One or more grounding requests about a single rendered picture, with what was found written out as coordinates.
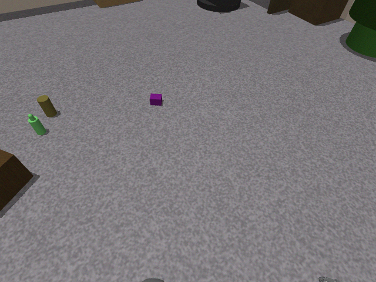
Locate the potted plant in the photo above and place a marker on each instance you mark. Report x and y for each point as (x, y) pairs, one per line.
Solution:
(362, 37)

